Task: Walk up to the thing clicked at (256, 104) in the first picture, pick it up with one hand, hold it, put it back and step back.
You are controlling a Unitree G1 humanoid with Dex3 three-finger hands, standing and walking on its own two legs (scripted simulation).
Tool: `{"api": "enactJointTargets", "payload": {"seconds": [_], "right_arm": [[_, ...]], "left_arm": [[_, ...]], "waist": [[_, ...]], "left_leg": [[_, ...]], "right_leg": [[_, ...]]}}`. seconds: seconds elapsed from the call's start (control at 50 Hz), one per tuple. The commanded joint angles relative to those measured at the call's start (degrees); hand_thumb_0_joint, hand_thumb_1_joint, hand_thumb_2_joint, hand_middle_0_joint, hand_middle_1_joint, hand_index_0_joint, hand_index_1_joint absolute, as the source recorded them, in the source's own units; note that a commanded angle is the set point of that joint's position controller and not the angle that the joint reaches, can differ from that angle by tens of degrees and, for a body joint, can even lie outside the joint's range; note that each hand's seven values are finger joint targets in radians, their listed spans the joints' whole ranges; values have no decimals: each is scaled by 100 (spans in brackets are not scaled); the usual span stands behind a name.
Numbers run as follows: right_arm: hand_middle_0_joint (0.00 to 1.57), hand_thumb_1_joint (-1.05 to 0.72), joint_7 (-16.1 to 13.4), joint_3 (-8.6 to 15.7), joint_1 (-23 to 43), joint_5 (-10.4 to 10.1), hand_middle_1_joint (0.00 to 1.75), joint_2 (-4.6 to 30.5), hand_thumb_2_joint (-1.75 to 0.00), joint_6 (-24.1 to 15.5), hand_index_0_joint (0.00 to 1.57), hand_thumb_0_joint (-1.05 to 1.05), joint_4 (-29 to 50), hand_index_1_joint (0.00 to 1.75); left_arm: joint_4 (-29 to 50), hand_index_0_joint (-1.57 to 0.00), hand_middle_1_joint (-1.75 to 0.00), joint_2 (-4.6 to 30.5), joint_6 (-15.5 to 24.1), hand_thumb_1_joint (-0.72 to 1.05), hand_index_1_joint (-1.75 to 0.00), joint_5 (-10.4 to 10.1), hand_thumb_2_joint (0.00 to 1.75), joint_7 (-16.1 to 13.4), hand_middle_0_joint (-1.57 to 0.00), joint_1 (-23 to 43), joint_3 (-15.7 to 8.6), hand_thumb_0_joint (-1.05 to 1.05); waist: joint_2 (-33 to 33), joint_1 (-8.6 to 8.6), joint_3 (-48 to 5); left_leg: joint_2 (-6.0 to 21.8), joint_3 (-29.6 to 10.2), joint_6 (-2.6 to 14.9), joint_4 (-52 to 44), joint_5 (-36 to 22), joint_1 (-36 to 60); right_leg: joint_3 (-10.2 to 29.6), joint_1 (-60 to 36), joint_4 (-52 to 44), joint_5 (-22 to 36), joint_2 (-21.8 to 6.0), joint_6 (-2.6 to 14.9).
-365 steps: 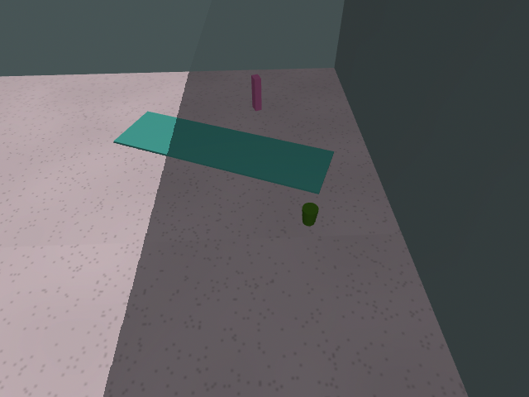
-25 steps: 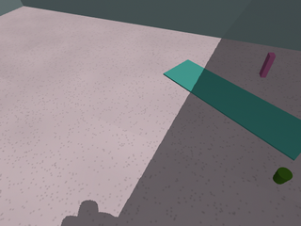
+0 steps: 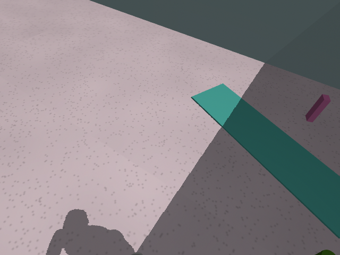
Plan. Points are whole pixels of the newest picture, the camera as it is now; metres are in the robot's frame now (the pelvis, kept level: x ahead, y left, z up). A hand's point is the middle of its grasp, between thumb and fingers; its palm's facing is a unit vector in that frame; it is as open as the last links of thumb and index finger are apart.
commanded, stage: walk up
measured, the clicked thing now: (317, 108) +1.32 -1.13 -0.63
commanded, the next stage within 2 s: none
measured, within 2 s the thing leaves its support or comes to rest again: neither
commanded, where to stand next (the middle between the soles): +0.46 -0.01 m, yaw +0 degrees
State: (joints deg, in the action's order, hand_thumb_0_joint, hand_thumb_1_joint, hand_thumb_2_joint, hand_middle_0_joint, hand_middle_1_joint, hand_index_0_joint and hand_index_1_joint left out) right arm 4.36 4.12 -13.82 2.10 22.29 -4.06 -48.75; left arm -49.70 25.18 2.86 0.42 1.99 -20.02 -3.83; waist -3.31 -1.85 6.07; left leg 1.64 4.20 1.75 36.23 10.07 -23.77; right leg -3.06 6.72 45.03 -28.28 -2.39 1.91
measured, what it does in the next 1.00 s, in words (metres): walks ahead, turning right: right foot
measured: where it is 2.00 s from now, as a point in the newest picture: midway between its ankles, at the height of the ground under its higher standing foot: (135, 219)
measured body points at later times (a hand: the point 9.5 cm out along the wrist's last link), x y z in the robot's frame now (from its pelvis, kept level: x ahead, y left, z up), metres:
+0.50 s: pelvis +0.19 -0.04 -0.01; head +0.19 -0.10 +0.43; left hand +0.28 +0.28 -0.08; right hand +0.25 -0.37 -0.14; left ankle +0.11 +0.11 -0.69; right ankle +0.25 -0.15 -0.72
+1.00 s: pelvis +0.37 +0.00 +0.00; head +0.39 -0.05 +0.44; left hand +0.59 +0.28 -0.06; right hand +0.31 -0.36 -0.11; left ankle +0.54 +0.09 -0.69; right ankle +0.25 -0.14 -0.72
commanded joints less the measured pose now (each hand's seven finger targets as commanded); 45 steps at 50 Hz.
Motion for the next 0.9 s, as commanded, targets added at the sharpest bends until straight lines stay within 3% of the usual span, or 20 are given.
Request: {"api": "enactJointTargets", "payload": {"seconds": [0.0, 0.04, 0.08, 0.22, 0.24, 0.26, 0.28, 0.34, 0.4, 0.42, 0.44, 0.46, 0.48, 0.5, 0.56, 0.68, 0.7, 0.78, 0.8, 0.88], "right_arm": [[20, -90, -258, 605, -964, -232, 30, 1908, -90, -115, 20, 0, 384, 30], [20, -90, -312, 372, -598, -230, 30, 1503, -90, -144, 20, 0, 490, 30], [20, -90, -315, 314, -541, -267, 30, 1411, -90, -199, 20, 0, 454, 30], [20, -90, -279, 362, -522, -195, 30, 1569, -90, -225, 20, 0, 600, 30], [20, -90, -185, 440, 404, -129, 30, 1486, -90, -155, 20, 0, 1031, 30], [20, -90, -154, 432, 533, -110, 30, 1443, -90, -89, 20, 0, 1076, 30], [20, -90, -154, 446, 659, -94, 30, 1416, -90, -53, 20, 0, 1109, 30], [20, -90, -120, 460, 267, -73, 30, 1436, -90, 65, 20, 0, 1127, 30], [20, -90, -110, 463, 471, -92, 30, 1458, -90, 184, 20, 0, 1234, 30], [20, -90, -87, 379, 354, -65, 30, 1244, -90, 216, 20, 0, 1264, 30], [20, -90, -54, 253, 88, -132, 30, 882, -90, 222, 20, 0, 1355, 30], [20, -90, -24, 241, 107, -207, 30, 1107, -90, 237, 20, 0, 1530, 30], [20, -90, -91, 304, 264, -118, 30, 1350, -90, 223, 20, 0, 1522, 30], [20, -90, -125, 335, 498, -104, 30, 1378, -90, 221, 20, 0, 1473, 30], [20, -90, -115, 247, 105, -221, 30, 1209, -90, 355, 20, 0, 1173, 30], [20, -90, -59, 308, 420, -113, 30, 1182, -90, 543, 20, 0, 1459, 30], [20, -90, -41, 300, 457, -93, 30, 1186, -90, 557, 20, 0, 1505, 30], [20, -90, -26, 428, 854, 9, 30, 1160, -90, 627, 20, 0, 1571, 30], [20, -90, -27, 435, 956, 42, 30, 1127, -90, 630, 20, 0, 1590, 30], [20, -90, -62, 493, 1138, 76, 30, 1138, -90, 630, 20, 0, 1585, 30]], "left_arm": [[462, -20, -30, 1341, 111, 90, -30, -30, 90, -146, -20, -142, -222, 0], [305, -20, -30, 1155, 122, 90, -30, -97, 90, -83, -20, -208, -211, 0], [205, -20, -30, 1012, 59, 90, -30, -120, 90, -20, -20, -450, -192, 0], [400, -20, -30, 875, 18, 90, -30, 19, 90, 141, -20, 159, -206, 0], [464, -20, -30, 732, -165, 90, -30, -109, 90, 191, -20, -41, -155, 0], [406, -20, -30, 733, -186, 90, -30, -107, 90, 193, -20, -161, -145, 0], [387, -20, -30, 716, -198, 90, -30, -92, 90, 185, -20, -271, -161, 0], [499, -20, -30, 877, -133, 90, -30, -35, 90, 189, -20, 297, -307, 0], [357, -20, -30, 950, -26, 90, -30, 22, 90, 100, -20, -578, -380, 0], [153, -20, -30, 1203, 51, 90, -30, 43, 90, 11, -20, -1264, -522, 0], [190, -20, -30, 1631, 126, 90, -30, 61, 90, -125, -20, -1605, -638, 0], [300, -20, -30, 1917, 171, 90, -30, 36, 90, -163, -20, -1544, -658, 0], [420, -20, -30, 1973, 182, 90, -30, -80, 90, -215, -20, -1436, -647, 0], [490, -20, -30, 1816, 191, 90, -30, -139, 90, -271, -20, -1203, -621, 0], [588, -20, -30, 1372, 257, 90, -30, -171, 90, -451, -20, -471, -521, 0], [642, -20, -30, 1374, 446, 90, -30, -89, 90, -519, -20, -1057, -418, 0], [619, -20, -30, 1451, 433, 90, -30, -104, 90, -539, -20, -1074, -459, 0], [772, -20, -30, 1509, 399, 90, -30, -6, 90, -631, -20, -1075, -418, 0], [849, -20, -30, 1548, 388, 90, -30, 39, 90, -650, -20, -1061, -427, 0], [1025, -20, -30, 1616, 336, 90, -30, 85, 90, -747, -20, -1204, -417, 0]], "waist": [[1191, 572, -893], [846, 325, -461], [1061, 167, -385], [1227, 296, 41], [1869, 244, 17], [1835, 196, -39], [1807, 93, -74], [1076, 391, 77], [451, -113, -289], [-451, -421, -704], [-1773, -514, -672], [-2014, -374, -576], [-1480, -358, -652], [-870, -262, -492], [-355, 276, -521], [-119, 51, -747], [-346, 103, -731], [-535, 1, -356], [-519, -7, -294], [-570, -104, -279]], "left_leg": [[2211, -3942, 1423, -2108, 1460, 2687], [1579, -2191, 863, -2026, -134, 1879], [1294, -1416, 741, -2046, -867, 1460], [1326, -974, 1173, -2379, 107, 1354], [1566, -135, 963, -2438, 563, 1570], [1320, 139, 877, -2288, 410, 1546], [1336, 215, 831, -2147, 434, 1407], [1409, 169, 757, -1816, 1141, 726], [1416, 454, 722, -315, 938, 447], [889, 595, 543, 1491, 214, 126], [87, 566, 190, 2887, 1477, -656], [-532, -203, -98, 3415, 2300, -1929], [-198, -891, -175, 3622, 2442, -1904], [48, -1172, -168, 3713, 2200, -1868], [395, -1080, -144, 2998, 1101, -1234], [256, -819, -285, 2477, 176, -1265], [316, -794, -289, 2351, 50, -1305], [400, -929, -381, 2280, 73, -1592], [417, -982, -399, 2148, 162, -1625], [258, -1061, -289, 1858, 434, -1529]], "right_leg": [[830, 3009, 2735, -34, 99, 193], [1109, 2490, 2247, 612, -58, 128], [840, 2124, 1907, 891, -83, 22], [363, 2349, 294, 1441, -428, -254], [167, 2396, 70, 1961, -699, -238], [21, 2196, -145, 2161, -613, -247], [-21, 1889, -230, 2261, -613, -238], [-180, 1186, -530, 1853, -402, -196], [-428, 264, -700, 1418, -152, -13], [189, -564, -1069, 826, 14, 186], [2186, -798, -2300, -76, -866, 508], [4880, -1327, -3055, 503, -1731, 1279], [5679, -1103, -3200, 504, -2076, 1552], [5170, -743, -3094, 779, -1910, 1485], [2899, -52, -2607, 2524, -986, 452], [2008, -294, -2411, 4226, -534, 249], [2001, -238, -2394, 4064, -537, 170], [2322, 143, -2188, 3580, -641, 654], [2401, 194, -2035, 3750, -727, 901], [2774, 206, -1364, 4736, -827, 1091]]}}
